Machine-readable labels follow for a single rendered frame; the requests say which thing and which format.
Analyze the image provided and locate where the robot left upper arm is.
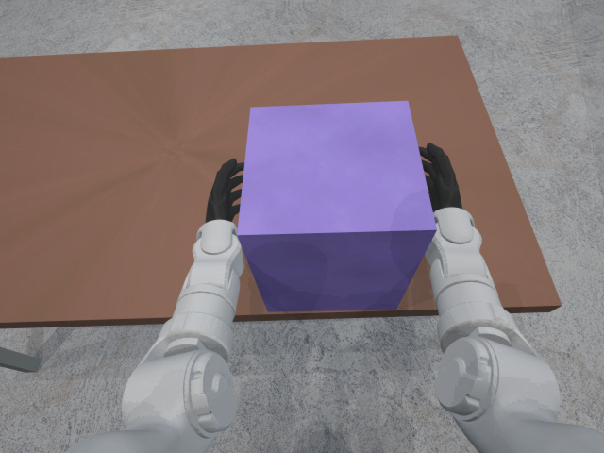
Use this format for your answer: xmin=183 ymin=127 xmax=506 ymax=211
xmin=63 ymin=349 xmax=238 ymax=453

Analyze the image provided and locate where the robot right upper arm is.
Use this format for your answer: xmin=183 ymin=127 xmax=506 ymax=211
xmin=434 ymin=336 xmax=604 ymax=453

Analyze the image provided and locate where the table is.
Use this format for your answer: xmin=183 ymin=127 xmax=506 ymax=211
xmin=0 ymin=35 xmax=562 ymax=373

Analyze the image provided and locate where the robot left forearm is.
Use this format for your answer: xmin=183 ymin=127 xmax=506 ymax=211
xmin=122 ymin=220 xmax=244 ymax=425

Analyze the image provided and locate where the carton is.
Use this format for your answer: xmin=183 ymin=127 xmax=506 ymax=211
xmin=237 ymin=101 xmax=437 ymax=311

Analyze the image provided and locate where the robot right forearm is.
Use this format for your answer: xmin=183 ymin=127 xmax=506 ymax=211
xmin=426 ymin=208 xmax=561 ymax=417

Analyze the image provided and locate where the right robot hand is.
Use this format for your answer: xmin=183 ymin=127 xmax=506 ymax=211
xmin=419 ymin=143 xmax=462 ymax=212

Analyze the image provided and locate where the left robot hand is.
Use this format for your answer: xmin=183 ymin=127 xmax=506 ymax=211
xmin=206 ymin=159 xmax=244 ymax=223

